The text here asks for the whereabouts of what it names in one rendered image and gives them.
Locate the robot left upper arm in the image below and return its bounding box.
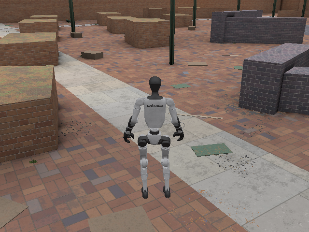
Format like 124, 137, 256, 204
131, 97, 145, 124

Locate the left robot thigh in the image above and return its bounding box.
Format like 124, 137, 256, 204
138, 134, 148, 168

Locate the right robot forearm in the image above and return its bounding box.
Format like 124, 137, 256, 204
174, 117, 183, 133

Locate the left robot forearm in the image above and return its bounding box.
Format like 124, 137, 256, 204
125, 116, 135, 134

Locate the left robot hand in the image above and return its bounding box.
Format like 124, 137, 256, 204
123, 132, 134, 143

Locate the right robot hand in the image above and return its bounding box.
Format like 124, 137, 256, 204
173, 131, 184, 141

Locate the robot right upper arm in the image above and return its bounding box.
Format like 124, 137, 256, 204
165, 98, 178, 124

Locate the humanoid robot torso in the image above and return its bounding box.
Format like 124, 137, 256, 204
144, 97, 166, 145

